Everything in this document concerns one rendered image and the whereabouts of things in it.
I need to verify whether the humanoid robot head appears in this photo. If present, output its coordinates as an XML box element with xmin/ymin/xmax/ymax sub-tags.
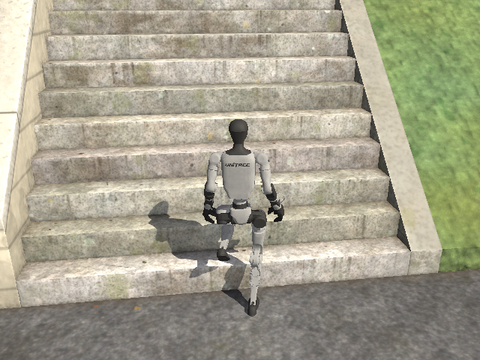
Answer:
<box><xmin>226</xmin><ymin>119</ymin><xmax>251</xmax><ymax>155</ymax></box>

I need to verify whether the robot left upper arm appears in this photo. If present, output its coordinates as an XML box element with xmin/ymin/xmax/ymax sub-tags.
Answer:
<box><xmin>205</xmin><ymin>151</ymin><xmax>224</xmax><ymax>193</ymax></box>

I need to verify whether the robot left hand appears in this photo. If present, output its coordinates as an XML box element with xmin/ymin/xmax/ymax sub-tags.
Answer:
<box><xmin>202</xmin><ymin>207</ymin><xmax>216</xmax><ymax>224</ymax></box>

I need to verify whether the right robot forearm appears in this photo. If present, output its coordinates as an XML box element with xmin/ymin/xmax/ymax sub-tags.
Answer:
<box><xmin>266</xmin><ymin>183</ymin><xmax>281</xmax><ymax>210</ymax></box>

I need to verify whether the robot right hand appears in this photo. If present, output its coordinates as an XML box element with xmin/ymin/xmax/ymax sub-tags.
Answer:
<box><xmin>268</xmin><ymin>204</ymin><xmax>284</xmax><ymax>222</ymax></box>

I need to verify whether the left robot forearm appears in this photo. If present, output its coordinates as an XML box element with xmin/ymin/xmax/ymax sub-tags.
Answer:
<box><xmin>204</xmin><ymin>182</ymin><xmax>215</xmax><ymax>210</ymax></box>

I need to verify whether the robot right upper arm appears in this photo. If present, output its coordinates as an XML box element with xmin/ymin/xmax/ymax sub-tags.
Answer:
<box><xmin>254</xmin><ymin>151</ymin><xmax>272</xmax><ymax>195</ymax></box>

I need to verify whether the left robot thigh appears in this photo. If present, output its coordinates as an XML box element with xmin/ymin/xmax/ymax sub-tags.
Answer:
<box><xmin>216</xmin><ymin>205</ymin><xmax>236</xmax><ymax>227</ymax></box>

